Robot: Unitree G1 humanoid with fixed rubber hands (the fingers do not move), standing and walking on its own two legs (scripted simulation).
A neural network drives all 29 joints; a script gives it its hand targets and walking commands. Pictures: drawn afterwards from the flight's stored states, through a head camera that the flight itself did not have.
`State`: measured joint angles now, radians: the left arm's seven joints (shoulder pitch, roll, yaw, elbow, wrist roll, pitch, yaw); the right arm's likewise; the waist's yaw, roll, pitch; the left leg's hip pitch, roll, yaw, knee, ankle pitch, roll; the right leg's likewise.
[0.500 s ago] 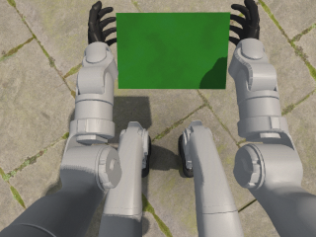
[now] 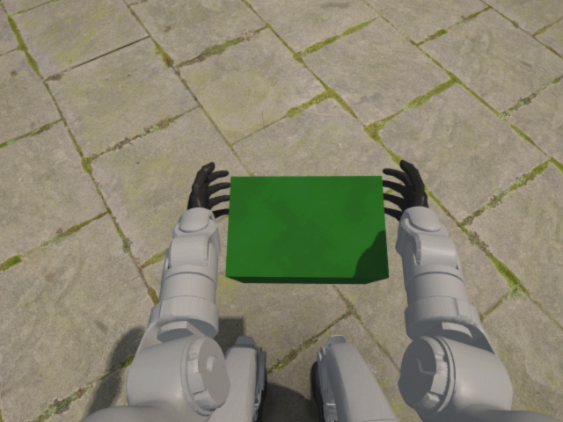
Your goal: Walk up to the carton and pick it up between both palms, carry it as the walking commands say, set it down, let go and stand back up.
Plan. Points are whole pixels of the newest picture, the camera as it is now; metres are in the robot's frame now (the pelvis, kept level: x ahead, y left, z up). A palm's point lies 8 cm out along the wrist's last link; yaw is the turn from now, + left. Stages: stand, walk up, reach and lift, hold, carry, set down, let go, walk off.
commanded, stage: reach and lift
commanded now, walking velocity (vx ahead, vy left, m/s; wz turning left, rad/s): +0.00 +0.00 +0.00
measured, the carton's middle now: (304, 235) +0.40 -0.02 -0.11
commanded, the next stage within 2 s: none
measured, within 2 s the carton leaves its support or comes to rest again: neither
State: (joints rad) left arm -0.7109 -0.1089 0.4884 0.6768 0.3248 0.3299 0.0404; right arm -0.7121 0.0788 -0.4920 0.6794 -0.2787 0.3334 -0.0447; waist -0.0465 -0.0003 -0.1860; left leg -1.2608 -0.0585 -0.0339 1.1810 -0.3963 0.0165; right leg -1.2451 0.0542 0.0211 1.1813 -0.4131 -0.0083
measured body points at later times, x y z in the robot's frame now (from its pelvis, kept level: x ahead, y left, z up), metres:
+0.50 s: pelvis +0.03 -0.01 +0.07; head +0.12 -0.01 +0.51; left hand +0.40 +0.14 +0.04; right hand +0.39 -0.18 +0.04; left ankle +0.07 +0.10 -0.62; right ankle +0.07 -0.11 -0.62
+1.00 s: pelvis +0.05 +0.00 +0.11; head +0.07 +0.01 +0.56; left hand +0.38 +0.14 +0.10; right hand +0.37 -0.18 +0.11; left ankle +0.07 +0.10 -0.62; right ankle +0.07 -0.11 -0.62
